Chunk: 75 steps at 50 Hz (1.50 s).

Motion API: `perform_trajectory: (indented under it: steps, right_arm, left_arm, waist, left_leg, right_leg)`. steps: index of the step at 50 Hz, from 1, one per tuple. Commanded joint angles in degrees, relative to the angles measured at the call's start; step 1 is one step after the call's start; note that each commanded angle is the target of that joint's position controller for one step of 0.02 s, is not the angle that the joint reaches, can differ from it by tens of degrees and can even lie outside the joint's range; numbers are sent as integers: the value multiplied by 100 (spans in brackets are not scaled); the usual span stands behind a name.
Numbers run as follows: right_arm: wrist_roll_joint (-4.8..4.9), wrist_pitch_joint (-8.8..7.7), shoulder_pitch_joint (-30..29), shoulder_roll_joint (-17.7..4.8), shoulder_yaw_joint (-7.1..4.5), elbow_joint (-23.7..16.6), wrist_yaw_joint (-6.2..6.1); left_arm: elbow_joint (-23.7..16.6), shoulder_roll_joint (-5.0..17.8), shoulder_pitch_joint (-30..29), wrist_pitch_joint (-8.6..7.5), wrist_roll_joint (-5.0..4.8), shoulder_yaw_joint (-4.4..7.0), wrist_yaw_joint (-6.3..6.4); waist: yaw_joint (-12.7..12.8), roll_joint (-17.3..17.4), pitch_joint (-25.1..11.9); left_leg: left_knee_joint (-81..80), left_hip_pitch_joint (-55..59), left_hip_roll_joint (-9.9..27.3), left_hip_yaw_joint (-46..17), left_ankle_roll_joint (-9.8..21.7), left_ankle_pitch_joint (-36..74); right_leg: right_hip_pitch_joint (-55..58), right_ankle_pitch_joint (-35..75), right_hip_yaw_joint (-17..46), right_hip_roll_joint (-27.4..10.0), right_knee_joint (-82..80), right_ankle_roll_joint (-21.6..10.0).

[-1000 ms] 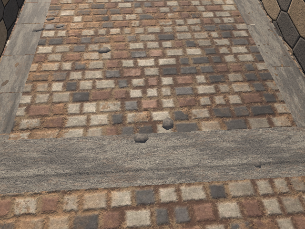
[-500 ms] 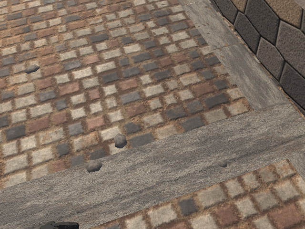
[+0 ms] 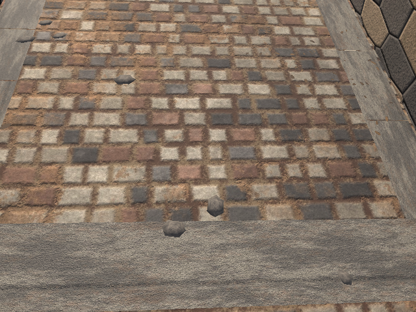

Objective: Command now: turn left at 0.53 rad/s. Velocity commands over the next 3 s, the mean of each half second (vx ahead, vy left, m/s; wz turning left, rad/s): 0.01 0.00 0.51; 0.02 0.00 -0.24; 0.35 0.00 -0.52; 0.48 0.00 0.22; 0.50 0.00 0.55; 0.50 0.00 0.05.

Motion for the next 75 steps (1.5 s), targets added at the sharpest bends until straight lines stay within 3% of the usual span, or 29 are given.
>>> perform_trajectory:
  steps: [1, 11, 15, 16, 17, 18, 19, 21, 27, 30, 32, 33, 34, 35, 38, 41, 46, 48, 50, 51, 52, 53, 54, 55, 56, 59, 69, 73, 75]
  right_arm:
    - [40, -72, -133, -935, -234, -451, -100]
    - [58, 121, -386, -1150, -340, -720, -95]
    - [170, 194, -759, -1048, -305, -878, -132]
    - [118, 193, -607, -835, -245, -913, -143]
    - [-6, 168, -108, -471, -150, -867, -108]
    - [26, 102, -135, -919, -289, -967, -109]
    - [29, 92, -94, -1299, -411, -826, -118]
    - [45, 191, -73, -1130, -422, -617, -146]
    - [-54, 157, -448, -240, -58, -761, -101]
    - [-9, 114, -431, -425, -105, -640, -90]
    - [-12, 93, -197, -697, -185, -530, -110]
    - [-47, 96, -39, -983, -243, -561, -168]
    - [-105, 142, -39, -1397, -343, -568, -220]
    - [-131, 157, -41, -1213, -333, -522, -166]
    - [-158, 58, -326, -878, -260, -651, -169]
    - [-66, -64, -559, -846, -254, -619, -186]
    - [2, 12, -734, -989, -325, -544, -167]
    - [108, 16, -713, -1095, -357, -494, -128]
    - [79, -31, -541, -736, -260, -383, -52]
    - [-135, -69, -753, -264, -105, -551, 17]
    - [-32, -200, -1293, -291, -98, -988, 7]
    - [182, -320, -1566, -687, -195, -1034, 19]
    - [226, -402, -1497, -903, -264, -966, 44]
    - [106, -451, -1310, -935, -301, -796, 24]
    - [-16, -498, -1228, -920, -314, -731, 13]
    - [-50, -599, -1207, -673, -281, -643, 88]
    - [76, -767, -2238, -410, -112, -1012, 307]
    - [76, -859, -1670, -663, -188, -886, 346]
    - [26, -871, -459, -1006, -350, -594, 262]
  left_arm:
    - [-384, 311, -195, -124, -54, 69, 22]
    - [-389, 382, -286, -277, -119, 30, -149]
    - [-219, 476, 289, -389, -112, 87, -245]
    - [-195, 751, 455, -378, -42, 160, -222]
    - [-302, 1091, 294, -311, 42, 191, -159]
    - [-295, 1074, 397, -314, 212, 176, -206]
    - [-387, 796, 180, -345, 159, 93, -213]
    - [-434, 460, -168, -333, 6, -16, -192]
    - [-165, 319, 37, -272, -5, -174, -160]
    - [-31, 722, 292, -222, -98, -95, -240]
    - [17, 825, 421, -244, -212, -83, -252]
    - [-8, 750, 478, -304, -150, -122, -275]
    - [-105, 469, 525, -382, -73, -188, -325]
    - [-128, 381, 362, -381, -134, -219, -312]
    - [-155, 616, 208, -197, -188, -71, -244]
    - [-160, 454, 465, 4, -205, -31, -234]
    - [-421, 404, 331, 84, -198, -78, -405]
    - [-416, 434, 573, 119, -211, -50, -471]
    - [-94, 624, 1400, 109, -235, 88, -428]
    - [-61, 1226, 1939, 47, -269, 250, -330]
    - [-291, 1696, 1978, -193, -49, 249, -428]
    - [-340, 1336, 1743, -367, 34, 159, -450]
    - [-362, 1017, 1461, -456, -25, 51, -409]
    - [-416, 878, 1263, -480, -92, -5, -357]
    - [-444, 844, 1148, -471, -113, -37, -299]
    - [-453, 791, 1416, -504, -70, -60, -184]
    - [-264, 870, 2145, -409, -209, 20, -96]
    - [-236, 837, 2056, -360, -171, 25, -94]
    - [-298, 630, 1929, -355, -94, -57, -122]
  waist:
    - [97, 825, -791]
    - [-33, 1138, -687]
    - [311, 1072, -762]
    - [246, 615, -929]
    - [-149, -909, -949]
    - [-22, -1383, -810]
    - [-41, -775, -637]
    - [-96, -475, -432]
    - [114, -786, -602]
    - [211, -900, -441]
    - [80, -723, -382]
    - [83, -373, -617]
    - [270, 653, -753]
    - [130, 1210, -793]
    - [-48, 1515, -325]
    - [152, 1040, -201]
    - [54, 1177, -475]
    - [169, 1065, -594]
    - [419, 452, -632]
    - [567, -1142, -476]
    - [720, -1455, -475]
    - [719, -814, -88]
    - [531, -720, 243]
    - [398, -455, 304]
    - [329, -442, 307]
    - [334, -353, 80]
    - [721, -475, 302]
    - [424, -820, 92]
    - [-203, -725, -783]
  left_leg:
    - [-609, 1368, 1265, -1442, 937, 3134]
    - [-392, 879, 1085, -2330, 995, 2600]
    - [37, 576, 663, -2504, 564, 2064]
    - [557, -10, 352, -2216, 280, 931]
    - [1829, -975, -551, -1215, -81, -1681]
    - [2952, -1690, -679, -847, -355, -2643]
    - [3749, -1718, -361, -906, -503, -2254]
    - [4132, -1736, -310, -824, -689, -1598]
    - [1928, -629, 82, -219, -880, -1138]
    - [304, 169, -104, 167, -837, -519]
    - [-871, 959, -84, 72, -558, 648]
    - [-648, 1595, 426, -326, -357, 1473]
    - [-267, 1823, 1072, -733, 75, 2330]
    - [-472, 1362, 1375, -1005, 538, 1863]
    - [-769, 1121, 1869, -1372, 961, 2197]
    - [-708, 1019, 1934, -902, 984, 2917]
    - [-475, 940, 1730, -174, 788, 2758]
    - [-404, 653, 1753, -60, 624, 1247]
    - [546, -522, 1328, 441, 192, -1227]
    - [2783, -2016, 661, 1101, -366, -2325]
    - [3757, -3263, -104, 171, -450, -2652]
    - [4068, -3567, 236, -284, -315, -2168]
    - [3880, -3524, 409, -314, -179, -1519]
    - [3682, -3332, 522, -286, -176, -998]
    - [3321, -3114, 566, -278, -236, -499]
    - [2612, -2711, 389, -118, -430, 603]
    - [294, -1999, 21, -92, -672, 1356]
    - [37, -1026, -35, 105, -348, 1052]
    - [-148, 755, 52, 162, 104, 1125]
  right_leg:
    - [-600, 329, 281, -38, -151, 109]
    - [649, 219, 404, 176, -2228, 140]
    - [1866, 1550, 288, 109, -4125, -100]
    - [2647, 2112, 796, -615, -4233, -358]
    - [3222, 3822, 1933, -1801, -4112, -943]
    - [2820, 4101, 2935, -2538, -4277, -1892]
    - [2625, 3682, 2561, -2374, -4301, -1989]
    - [2463, 2996, 1581, -1627, -4217, -1542]
    - [2468, 3255, 833, -1149, -4174, -1514]
    - [2256, 3185, 1099, -1113, -4031, -1511]
    - [1917, 3087, 1301, -1047, -3907, -1245]
    - [1520, 2603, 1285, -947, -3739, -938]
    - [1018, 1576, 708, -404, -3282, -591]
    - [1056, 524, 184, -69, -2865, -336]
    - [344, -883, -16, -47, -1118, -182]
    - [57, -992, 136, -296, -306, -56]
    - [937, -83, -367, -281, -1686, -39]
    - [1548, 478, -660, -132, -2478, -265]
    - [2984, 472, -540, 98, -3175, -643]
    - [3677, 184, 1604, -1245, -3951, -1243]
    - [3432, -1083, 4348, -2302, -4966, -2435]
    - [3218, -2046, 4395, -2381, -5326, -2462]
    - [2988, -2130, 3876, -2138, -5327, -2144]
    - [2887, -1721, 3348, -1847, -5221, -1871]
    - [2800, -1145, 2879, -1592, -5218, -1707]
    - [2919, 326, 2084, -1194, -5253, -1571]
    - [2732, 1367, 1964, -1070, -4767, -1512]
    - [2934, 2666, 2052, -1256, -4317, -1326]
    - [2734, 4165, 1555, -768, -2793, -1039]
Next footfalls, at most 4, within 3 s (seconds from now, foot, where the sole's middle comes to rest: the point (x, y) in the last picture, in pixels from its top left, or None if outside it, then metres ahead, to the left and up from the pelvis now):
0.32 right None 0.09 -0.14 -0.78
0.66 left None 0.01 0.11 -0.78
1.02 right None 0.05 -0.14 -0.78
1.50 left None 0.38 0.04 -0.78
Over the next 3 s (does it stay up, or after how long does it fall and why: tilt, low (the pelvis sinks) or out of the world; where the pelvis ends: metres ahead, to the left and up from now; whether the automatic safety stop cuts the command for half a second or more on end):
stays up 1.02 -0.02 -0.03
